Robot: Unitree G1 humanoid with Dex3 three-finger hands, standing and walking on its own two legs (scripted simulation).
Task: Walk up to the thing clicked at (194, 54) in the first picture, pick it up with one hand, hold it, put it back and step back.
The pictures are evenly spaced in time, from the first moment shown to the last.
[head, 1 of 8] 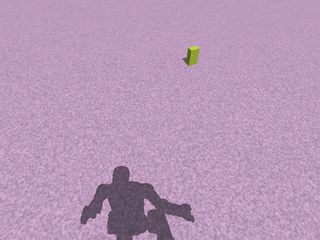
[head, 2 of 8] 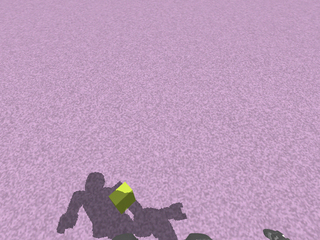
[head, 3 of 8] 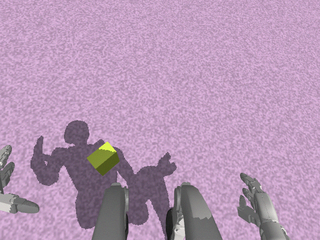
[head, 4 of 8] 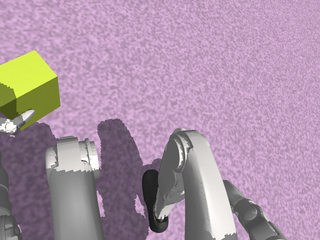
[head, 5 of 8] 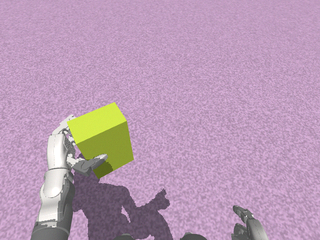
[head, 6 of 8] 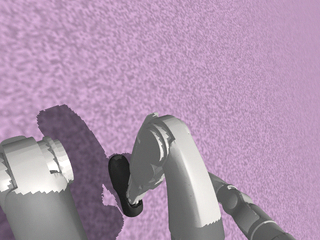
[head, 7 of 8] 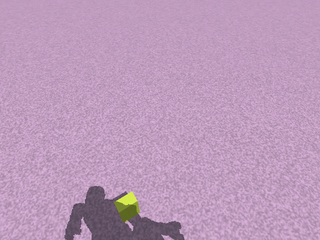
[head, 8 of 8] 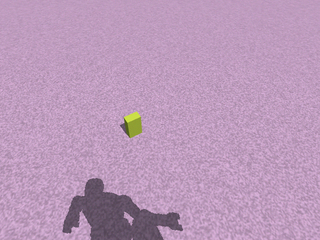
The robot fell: no
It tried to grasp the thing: yes
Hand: left
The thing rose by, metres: 0.68
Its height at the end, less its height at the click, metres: +0.00
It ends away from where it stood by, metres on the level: 0.03
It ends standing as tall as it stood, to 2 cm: yes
